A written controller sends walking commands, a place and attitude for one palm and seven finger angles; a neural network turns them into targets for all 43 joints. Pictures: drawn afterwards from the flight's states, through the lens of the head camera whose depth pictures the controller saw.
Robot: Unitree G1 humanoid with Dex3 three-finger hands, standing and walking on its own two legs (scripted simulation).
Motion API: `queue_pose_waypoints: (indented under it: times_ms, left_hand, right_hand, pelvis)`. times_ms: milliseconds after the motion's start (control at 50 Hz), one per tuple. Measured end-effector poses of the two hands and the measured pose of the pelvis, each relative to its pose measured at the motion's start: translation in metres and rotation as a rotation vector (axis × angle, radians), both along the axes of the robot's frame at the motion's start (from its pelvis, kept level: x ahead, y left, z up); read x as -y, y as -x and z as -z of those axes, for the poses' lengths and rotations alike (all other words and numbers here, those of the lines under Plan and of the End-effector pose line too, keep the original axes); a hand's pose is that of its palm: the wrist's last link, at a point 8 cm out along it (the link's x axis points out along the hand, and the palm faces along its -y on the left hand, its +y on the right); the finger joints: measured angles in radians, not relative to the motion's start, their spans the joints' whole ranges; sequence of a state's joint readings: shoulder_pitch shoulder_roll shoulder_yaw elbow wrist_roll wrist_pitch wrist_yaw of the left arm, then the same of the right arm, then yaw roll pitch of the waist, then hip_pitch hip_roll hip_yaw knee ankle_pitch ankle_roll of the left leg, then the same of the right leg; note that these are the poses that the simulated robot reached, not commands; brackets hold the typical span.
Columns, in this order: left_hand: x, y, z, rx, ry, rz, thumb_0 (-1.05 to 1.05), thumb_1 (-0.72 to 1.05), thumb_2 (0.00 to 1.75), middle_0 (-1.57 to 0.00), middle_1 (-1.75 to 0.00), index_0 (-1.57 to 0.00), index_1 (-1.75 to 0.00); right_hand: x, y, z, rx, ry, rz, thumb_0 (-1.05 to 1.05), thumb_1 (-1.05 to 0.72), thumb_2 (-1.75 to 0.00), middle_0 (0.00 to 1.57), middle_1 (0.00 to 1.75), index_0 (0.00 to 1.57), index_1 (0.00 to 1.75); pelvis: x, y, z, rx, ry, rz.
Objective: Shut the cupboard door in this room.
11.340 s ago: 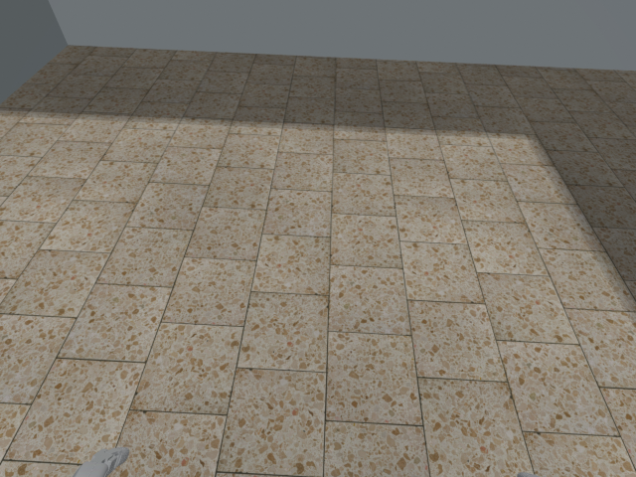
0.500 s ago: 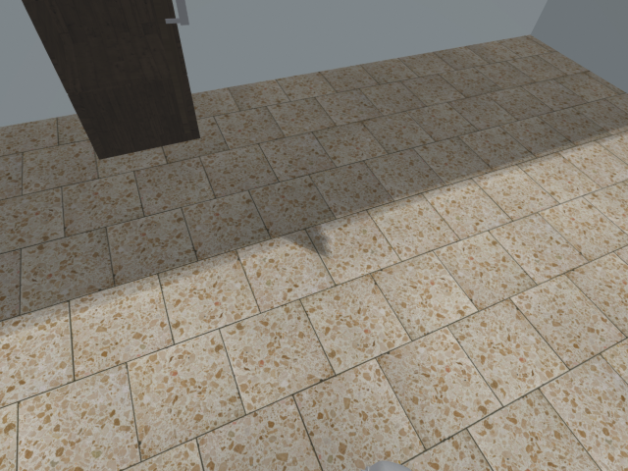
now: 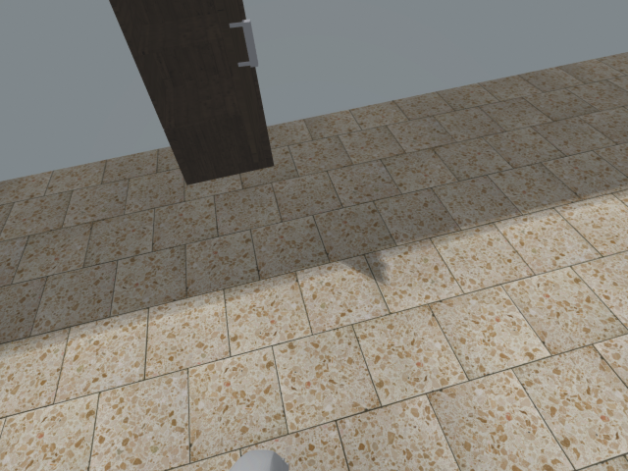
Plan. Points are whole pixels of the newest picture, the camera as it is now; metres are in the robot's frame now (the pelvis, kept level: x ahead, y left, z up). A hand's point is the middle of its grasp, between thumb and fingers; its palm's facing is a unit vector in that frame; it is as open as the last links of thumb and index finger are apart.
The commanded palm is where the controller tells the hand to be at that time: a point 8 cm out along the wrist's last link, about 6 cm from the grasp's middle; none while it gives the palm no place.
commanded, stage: turn or walk to find it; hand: left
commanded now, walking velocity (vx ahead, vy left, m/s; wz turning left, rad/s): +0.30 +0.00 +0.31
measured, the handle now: (243, 44) +1.30 +0.30 +0.01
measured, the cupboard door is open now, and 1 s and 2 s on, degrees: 81 81 81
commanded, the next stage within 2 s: stand and wait in 0.02 s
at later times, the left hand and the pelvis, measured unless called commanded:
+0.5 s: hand out of the picture +0.05 +0.21 -0.19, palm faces +0.13 -0.98 -0.16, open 7.4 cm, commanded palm none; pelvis +0.08 +0.05 -0.01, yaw +3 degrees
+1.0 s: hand out of the picture +0.09 +0.19 -0.18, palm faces +0.08 -0.98 -0.17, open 7.3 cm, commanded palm none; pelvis +0.11 +0.03 +0.00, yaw +3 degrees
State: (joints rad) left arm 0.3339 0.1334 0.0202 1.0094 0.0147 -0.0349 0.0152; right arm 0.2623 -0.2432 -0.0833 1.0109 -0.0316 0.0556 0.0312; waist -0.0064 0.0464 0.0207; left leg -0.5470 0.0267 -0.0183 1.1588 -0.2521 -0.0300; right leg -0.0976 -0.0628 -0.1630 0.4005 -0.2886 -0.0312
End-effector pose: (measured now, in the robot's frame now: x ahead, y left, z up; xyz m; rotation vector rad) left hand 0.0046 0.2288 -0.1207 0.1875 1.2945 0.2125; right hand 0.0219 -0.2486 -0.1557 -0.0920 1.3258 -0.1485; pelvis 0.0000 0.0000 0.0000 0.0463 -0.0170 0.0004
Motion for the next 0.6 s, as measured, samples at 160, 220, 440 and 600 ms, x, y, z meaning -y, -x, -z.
queue_pose_waypoints:
  times_ms: [160, 220, 440, 600]
  left_hand:
    - [0.018, 0.059, 0.01, -0.194, 0.063, -0.136, 0.0, 0.91, 0.9, -0.2, -0.3, -0.2, -0.3]
    - [0.022, 0.072, 0.016, -0.274, 0.103, -0.17, 0.0, 0.91, 0.9, -0.2, -0.3, -0.2, -0.3]
    - [-0.017, 0.009, 0.045, -0.252, 0.14, -0.143, 0.0, 0.91, 0.9, -0.2, -0.3, -0.2, -0.3]
    - [-0.041, -0.078, 0.042, 0.006, 0.053, -0.072, 0.0, 0.92, 0.9, -0.2, -0.3, -0.2, -0.3]
  right_hand:
    - [-0.014, -0.053, 0.0, -0.05, 0.02, -0.099, 0.0, -0.91, -0.9, 0.19, 0.3, 0.19, 0.3]
    - [-0.034, -0.089, 0.001, -0.019, 0.022, -0.144, 0.0, -0.91, -0.9, 0.19, 0.3, 0.19, 0.3]
    - [-0.105, -0.174, -0.012, 0.19, 0.02, -0.164, -0.01, -0.91, -0.9, 0.2, 0.3, 0.2, 0.3]
    - [-0.089, -0.168, -0.006, 0.198, 0.009, -0.113, -0.03, -0.93, -0.9, 0.2, 0.3, 0.2, 0.3]
  pelvis:
    - [-0.008, -0.032, 0.003, -0.01, 0.02, -0.058]
    - [-0.019, -0.046, 0.008, -0.015, 0.032, -0.066]
    - [-0.052, -0.078, 0.014, 0.025, 0.047, -0.04]
    - [-0.046, -0.082, 0.018, 0.051, 0.016, -0.051]
